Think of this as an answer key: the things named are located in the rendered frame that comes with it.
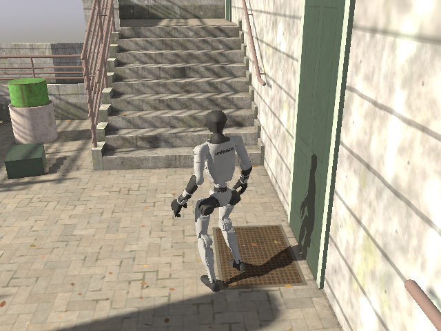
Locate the robot right upper arm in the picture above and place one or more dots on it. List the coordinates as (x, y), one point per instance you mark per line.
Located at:
(242, 153)

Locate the left robot hand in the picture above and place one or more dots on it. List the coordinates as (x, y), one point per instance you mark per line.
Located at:
(176, 207)

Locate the robot left foot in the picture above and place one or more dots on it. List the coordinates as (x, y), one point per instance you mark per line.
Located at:
(213, 286)

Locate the robot left upper arm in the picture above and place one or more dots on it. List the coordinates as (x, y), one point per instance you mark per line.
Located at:
(199, 152)

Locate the left robot forearm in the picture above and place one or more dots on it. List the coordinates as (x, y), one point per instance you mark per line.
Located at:
(187, 193)

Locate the right robot forearm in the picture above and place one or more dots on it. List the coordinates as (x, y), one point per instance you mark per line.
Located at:
(245, 175)

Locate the right robot hand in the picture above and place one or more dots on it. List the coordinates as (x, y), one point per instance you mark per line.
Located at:
(238, 184)

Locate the robot head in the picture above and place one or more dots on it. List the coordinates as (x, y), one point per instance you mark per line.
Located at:
(216, 121)

